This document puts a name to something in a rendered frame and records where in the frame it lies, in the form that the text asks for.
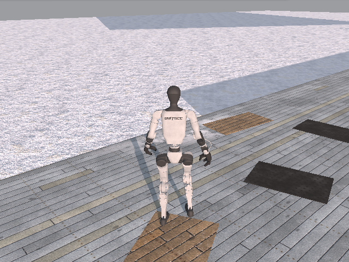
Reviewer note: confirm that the robot left forearm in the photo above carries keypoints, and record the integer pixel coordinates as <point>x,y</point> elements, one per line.
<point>148,141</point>

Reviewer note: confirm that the left robot upper arm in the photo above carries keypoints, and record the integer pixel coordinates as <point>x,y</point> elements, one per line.
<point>154,123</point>

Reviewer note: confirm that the robot right forearm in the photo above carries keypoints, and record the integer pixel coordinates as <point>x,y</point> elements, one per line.
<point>202,144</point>

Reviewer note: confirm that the robot right hand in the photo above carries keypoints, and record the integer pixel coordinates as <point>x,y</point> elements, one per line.
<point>208,158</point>

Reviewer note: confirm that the right robot upper arm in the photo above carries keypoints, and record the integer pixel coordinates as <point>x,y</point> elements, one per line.
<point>194,123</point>

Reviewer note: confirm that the right robot foot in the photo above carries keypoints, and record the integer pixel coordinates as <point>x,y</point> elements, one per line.
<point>190,212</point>

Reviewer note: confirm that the robot left hand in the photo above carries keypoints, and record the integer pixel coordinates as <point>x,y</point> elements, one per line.
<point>147,151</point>

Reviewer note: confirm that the robot right thigh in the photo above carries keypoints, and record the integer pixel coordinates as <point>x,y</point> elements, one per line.
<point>187,159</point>

